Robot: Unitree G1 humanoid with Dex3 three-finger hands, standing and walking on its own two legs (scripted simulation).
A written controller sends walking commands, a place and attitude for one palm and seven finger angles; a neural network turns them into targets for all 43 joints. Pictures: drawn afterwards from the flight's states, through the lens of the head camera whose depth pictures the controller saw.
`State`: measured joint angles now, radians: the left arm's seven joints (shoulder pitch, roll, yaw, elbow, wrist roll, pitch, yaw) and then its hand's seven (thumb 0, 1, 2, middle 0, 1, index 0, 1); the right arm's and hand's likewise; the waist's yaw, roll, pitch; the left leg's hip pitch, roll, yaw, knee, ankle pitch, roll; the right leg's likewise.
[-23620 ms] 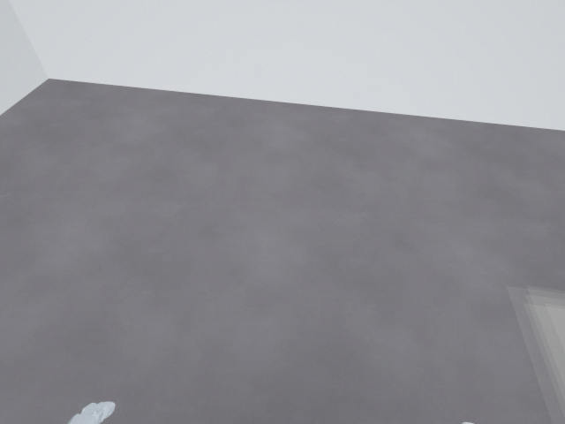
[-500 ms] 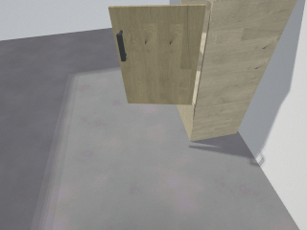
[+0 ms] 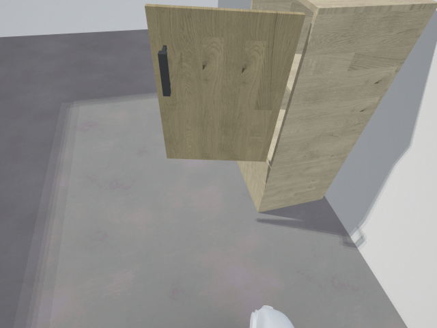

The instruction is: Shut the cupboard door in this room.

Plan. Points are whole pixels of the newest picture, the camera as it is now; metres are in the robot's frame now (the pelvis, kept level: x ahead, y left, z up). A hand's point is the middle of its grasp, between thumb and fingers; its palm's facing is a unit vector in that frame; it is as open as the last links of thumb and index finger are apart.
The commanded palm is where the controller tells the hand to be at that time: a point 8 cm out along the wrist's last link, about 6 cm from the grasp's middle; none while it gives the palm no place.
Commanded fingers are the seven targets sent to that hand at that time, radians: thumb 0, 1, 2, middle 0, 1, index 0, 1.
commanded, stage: take the last steps up to it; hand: left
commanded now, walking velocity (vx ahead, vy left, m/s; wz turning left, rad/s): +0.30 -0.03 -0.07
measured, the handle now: (165, 71) +0.79 +0.21 +0.05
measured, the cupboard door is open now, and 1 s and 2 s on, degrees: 75 75 75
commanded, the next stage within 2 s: come to a stop and stand still in 0.60 s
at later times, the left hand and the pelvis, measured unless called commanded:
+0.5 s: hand (161, 303) +0.20 +0.13 -0.16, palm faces +0.04 -0.97 -0.22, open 7.3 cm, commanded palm none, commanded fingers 0.00 0.90 0.90 -0.20 -0.30 -0.20 -0.30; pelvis +0.19 -0.05 +0.00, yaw -1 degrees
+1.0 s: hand (161, 250) +0.33 +0.16 -0.18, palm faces +0.05 -0.98 -0.22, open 7.4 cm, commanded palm none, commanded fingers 0.00 0.90 0.90 -0.20 -0.30 -0.20 -0.30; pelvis +0.30 -0.03 +0.00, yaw +0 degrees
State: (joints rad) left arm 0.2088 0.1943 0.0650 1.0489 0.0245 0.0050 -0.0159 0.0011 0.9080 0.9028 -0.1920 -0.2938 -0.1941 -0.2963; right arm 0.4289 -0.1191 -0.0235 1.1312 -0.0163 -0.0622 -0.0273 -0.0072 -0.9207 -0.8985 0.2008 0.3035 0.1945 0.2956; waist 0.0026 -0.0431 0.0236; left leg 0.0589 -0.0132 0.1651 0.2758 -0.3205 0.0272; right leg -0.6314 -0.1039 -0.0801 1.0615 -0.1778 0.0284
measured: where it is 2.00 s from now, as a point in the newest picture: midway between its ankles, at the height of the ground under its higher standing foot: outside the picture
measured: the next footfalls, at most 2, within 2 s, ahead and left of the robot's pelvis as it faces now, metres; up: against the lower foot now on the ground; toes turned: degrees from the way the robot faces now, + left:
right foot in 0.18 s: +0.23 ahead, -0.13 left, +0.00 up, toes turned -10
left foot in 0.68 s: +0.35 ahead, +0.09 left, +0.00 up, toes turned +8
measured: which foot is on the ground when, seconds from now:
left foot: down 0.00-0.18, up 0.20-0.66, down 0.68-1.00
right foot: up 0.00-0.16, down 0.18-0.70, up 0.72-1.00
